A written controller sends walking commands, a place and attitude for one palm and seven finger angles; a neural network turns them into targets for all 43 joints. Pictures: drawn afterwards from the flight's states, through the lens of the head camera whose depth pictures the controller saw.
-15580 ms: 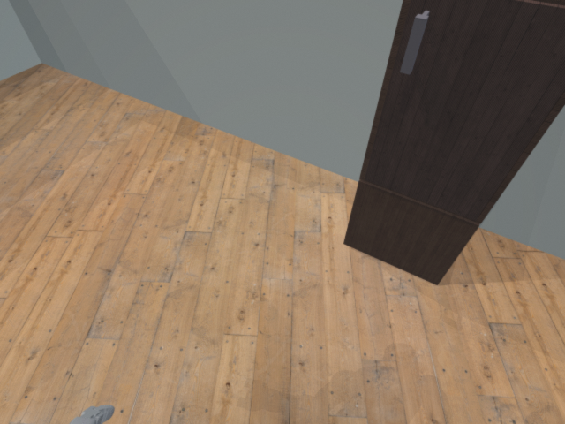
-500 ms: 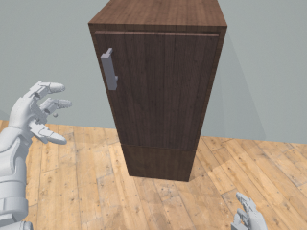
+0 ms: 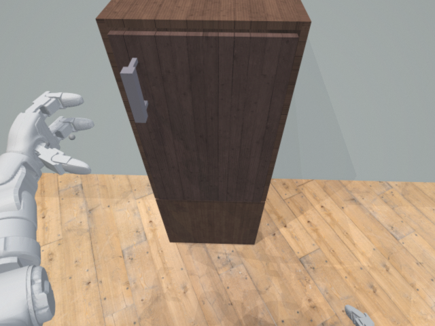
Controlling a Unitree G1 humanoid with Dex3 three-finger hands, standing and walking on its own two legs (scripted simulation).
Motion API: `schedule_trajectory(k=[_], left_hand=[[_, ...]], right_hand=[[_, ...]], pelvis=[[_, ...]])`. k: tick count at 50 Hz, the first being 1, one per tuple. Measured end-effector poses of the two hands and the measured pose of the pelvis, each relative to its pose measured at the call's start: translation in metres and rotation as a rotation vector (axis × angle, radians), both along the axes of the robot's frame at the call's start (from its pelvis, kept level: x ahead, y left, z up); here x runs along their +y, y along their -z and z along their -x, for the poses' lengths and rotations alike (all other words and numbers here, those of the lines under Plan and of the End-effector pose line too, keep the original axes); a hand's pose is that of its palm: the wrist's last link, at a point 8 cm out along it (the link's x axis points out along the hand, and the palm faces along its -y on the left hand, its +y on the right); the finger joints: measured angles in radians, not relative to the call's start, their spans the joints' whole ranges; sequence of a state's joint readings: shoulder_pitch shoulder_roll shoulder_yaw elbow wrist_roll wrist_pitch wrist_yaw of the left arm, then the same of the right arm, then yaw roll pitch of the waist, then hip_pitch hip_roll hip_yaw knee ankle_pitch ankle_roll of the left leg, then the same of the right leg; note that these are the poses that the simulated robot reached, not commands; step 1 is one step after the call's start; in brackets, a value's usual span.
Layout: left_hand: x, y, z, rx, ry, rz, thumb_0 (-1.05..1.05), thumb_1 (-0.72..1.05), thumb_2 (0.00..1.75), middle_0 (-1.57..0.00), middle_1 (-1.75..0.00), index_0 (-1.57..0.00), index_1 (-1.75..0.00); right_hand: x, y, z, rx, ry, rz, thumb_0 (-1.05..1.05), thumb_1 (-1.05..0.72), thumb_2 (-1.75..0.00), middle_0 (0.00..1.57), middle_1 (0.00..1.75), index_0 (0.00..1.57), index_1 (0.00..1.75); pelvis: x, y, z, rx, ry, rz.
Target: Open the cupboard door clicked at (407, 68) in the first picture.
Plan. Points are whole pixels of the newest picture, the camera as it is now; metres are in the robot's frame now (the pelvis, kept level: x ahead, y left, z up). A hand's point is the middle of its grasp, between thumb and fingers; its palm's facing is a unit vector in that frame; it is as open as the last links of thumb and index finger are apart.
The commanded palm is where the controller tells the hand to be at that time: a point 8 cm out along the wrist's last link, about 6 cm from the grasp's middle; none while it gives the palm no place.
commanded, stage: move the hooked fingers beside the handle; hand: left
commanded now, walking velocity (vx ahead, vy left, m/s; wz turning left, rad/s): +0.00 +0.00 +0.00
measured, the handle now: (137, 90) +0.56 +0.19 +0.14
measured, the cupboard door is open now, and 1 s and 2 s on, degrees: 0 0 0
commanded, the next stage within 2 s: slide the fingers in behind the handle in 1.94 s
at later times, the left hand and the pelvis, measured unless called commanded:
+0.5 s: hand (86, 112) +0.45 +0.26 +0.16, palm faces -0.01 -1.00 +0.00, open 14.0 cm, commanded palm +0.44 +0.32 +0.15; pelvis +0.01 +0.02 +0.00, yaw -1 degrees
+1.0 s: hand (100, 93) +0.53 +0.26 +0.15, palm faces -0.02 -1.00 +0.00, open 14.0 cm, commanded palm +0.50 +0.32 +0.15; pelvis +0.01 +0.02 -0.01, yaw -1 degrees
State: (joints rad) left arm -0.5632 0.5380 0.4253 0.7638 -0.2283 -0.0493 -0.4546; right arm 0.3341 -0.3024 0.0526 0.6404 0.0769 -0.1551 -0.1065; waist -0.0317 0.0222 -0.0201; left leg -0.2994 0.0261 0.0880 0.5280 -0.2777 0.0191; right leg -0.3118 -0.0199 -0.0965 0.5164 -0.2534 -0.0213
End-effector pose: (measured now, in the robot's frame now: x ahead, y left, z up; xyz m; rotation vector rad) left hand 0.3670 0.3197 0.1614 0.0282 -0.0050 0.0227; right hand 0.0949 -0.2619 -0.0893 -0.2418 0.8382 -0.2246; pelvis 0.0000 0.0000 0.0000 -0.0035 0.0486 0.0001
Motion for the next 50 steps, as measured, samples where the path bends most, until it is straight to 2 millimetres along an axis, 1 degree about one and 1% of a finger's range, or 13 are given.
schedule_trajectory(k=[6,12,18,24,31,34,39,45,50], left_hand=[[-0.004,-0.002,-0.017,-0.014,0.022,0.005,-0.01,-0.50,0.30,-0.30,-1.20,-0.30,-1.20],[-0.002,0.002,-0.035,0.010,0.019,0.016,-0.01,-0.50,0.30,-0.30,-1.20,-0.30,-1.20],[-0.001,0.002,-0.052,-0.001,0.022,0.015,-0.01,-0.50,0.30,-0.30,-1.20,-0.30,-1.20],[-0.003,-0.002,-0.064,-0.017,0.037,0.024,-0.01,-0.50,0.30,-0.30,-1.20,-0.30,-1.20],[0.002,0.004,-0.079,0.021,0.020,0.030,-0.01,-0.50,0.30,-0.30,-1.20,-0.30,-1.20],[0.004,0.004,-0.086,0.015,0.019,0.022,-0.01,-0.50,0.30,-0.30,-1.20,-0.30,-1.20],[0.003,0.002,-0.102,0.014,0.034,0.030,-0.01,-0.50,0.30,-0.30,-1.20,-0.30,-1.20],[-0.001,0.004,-0.125,0.037,0.041,0.034,-0.01,-0.50,0.30,-0.30,-1.20,-0.30,-1.20],[-0.003,0.007,-0.140,0.028,0.045,0.030,-0.01,-0.50,0.30,-0.30,-1.20,-0.30,-1.20]], right_hand=[[0.006,0.003,0.004,0.039,-0.001,0.004,0.02,-0.90,-0.89,0.20,0.30,0.20,0.30],[0.010,0.004,0.007,0.066,0.011,0.002,0.02,-0.90,-0.89,0.20,0.30,0.20,0.30],[0.011,0.007,0.018,0.123,0.023,0.011,0.01,-0.90,-0.89,0.20,0.30,0.20,0.30],[0.009,0.010,0.033,0.185,0.048,0.012,0.01,-0.90,-0.89,0.20,0.30,0.20,0.30],[0.006,0.013,0.052,0.251,0.076,0.023,0.01,-0.90,-0.89,0.20,0.30,0.20,0.30],[0.004,0.014,0.061,0.285,0.088,0.033,0.01,-0.90,-0.89,0.20,0.30,0.20,0.30],[0.001,0.014,0.079,0.351,0.111,0.049,0.01,-0.90,-0.89,0.20,0.30,0.20,0.30],[0.001,0.014,0.102,0.431,0.146,0.064,0.01,-0.90,-0.89,0.20,0.30,0.20,0.30],[0.003,0.011,0.120,0.490,0.183,0.063,0.01,-0.90,-0.89,0.20,0.30,0.20,0.30]], pelvis=[[0.006,0.000,-0.002,0.018,-0.002,0.003],[0.010,0.001,-0.005,0.039,0.002,0.006],[0.013,0.002,-0.006,0.061,0.003,0.009],[0.016,0.003,-0.010,0.077,0.008,0.011],[0.016,0.005,-0.008,0.102,0.008,0.014],[0.016,0.007,-0.007,0.116,0.007,0.017],[0.016,0.009,-0.006,0.144,0.004,0.021],[0.017,0.011,-0.006,0.183,0.005,0.026],[0.018,0.013,-0.011,0.211,0.017,0.027]])
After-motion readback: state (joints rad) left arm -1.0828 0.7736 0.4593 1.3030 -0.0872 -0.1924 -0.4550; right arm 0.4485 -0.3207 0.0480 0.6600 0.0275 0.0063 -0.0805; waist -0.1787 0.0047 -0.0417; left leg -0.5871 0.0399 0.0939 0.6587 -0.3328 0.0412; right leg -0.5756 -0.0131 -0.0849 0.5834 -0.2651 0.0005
